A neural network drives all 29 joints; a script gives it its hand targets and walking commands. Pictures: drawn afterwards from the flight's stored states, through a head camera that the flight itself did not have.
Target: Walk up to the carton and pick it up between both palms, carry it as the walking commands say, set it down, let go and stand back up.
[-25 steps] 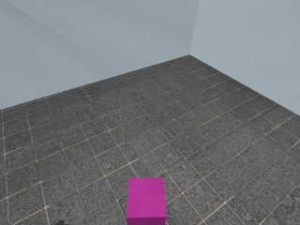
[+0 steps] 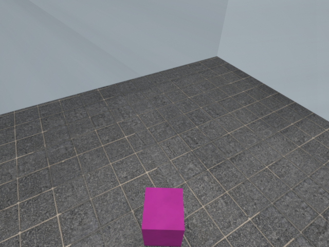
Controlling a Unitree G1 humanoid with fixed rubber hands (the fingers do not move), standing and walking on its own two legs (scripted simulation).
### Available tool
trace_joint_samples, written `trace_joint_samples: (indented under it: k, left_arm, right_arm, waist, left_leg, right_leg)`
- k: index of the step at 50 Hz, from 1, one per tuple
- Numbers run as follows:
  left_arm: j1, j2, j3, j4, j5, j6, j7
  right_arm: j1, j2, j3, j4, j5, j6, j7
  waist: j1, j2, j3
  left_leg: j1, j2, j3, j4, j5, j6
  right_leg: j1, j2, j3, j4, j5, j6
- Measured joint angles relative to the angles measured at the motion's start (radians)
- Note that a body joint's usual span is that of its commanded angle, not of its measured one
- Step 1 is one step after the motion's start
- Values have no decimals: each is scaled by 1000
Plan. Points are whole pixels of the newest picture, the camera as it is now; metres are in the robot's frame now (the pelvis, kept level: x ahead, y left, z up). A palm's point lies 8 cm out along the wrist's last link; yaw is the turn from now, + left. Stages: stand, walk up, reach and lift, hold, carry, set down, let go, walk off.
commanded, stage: stand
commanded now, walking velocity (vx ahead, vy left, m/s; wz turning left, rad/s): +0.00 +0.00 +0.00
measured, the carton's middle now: (163, 217) +0.45 +0.00 -0.64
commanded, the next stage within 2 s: none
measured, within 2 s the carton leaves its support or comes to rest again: neither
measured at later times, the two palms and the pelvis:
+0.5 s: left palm out of the picture -0.05 +0.24 -0.13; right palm out of the picture -0.02 -0.24 -0.13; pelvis -0.02 -0.01 +0.00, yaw +1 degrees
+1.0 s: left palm out of the picture -0.09 +0.22 -0.13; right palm out of the picture -0.06 -0.22 -0.14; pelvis -0.04 -0.01 +0.01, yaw +2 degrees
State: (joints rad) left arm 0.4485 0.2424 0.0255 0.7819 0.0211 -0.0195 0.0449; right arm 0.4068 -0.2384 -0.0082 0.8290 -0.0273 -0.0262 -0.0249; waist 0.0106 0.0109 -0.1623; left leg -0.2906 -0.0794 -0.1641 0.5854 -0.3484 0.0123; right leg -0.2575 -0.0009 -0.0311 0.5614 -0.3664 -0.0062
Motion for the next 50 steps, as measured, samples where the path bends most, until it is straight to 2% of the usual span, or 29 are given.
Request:
trace_joint_samples:
  k: [21,50]
  left_arm:
    - [27,-33,9,99,2,17,-4]
    - [-5,-83,3,240,-4,27,-6]
  right_arm:
    - [29,52,15,71,8,19,-3]
    - [16,99,24,205,11,27,-18]
  waist:
    - [-5,-10,49]
    - [-6,3,96]
  left_leg:
    - [17,10,-26,-39,52,-19]
    - [47,13,-38,-67,87,-25]
  right_leg:
    - [26,8,-25,-45,50,-14]
    - [58,10,-36,-73,83,-18]
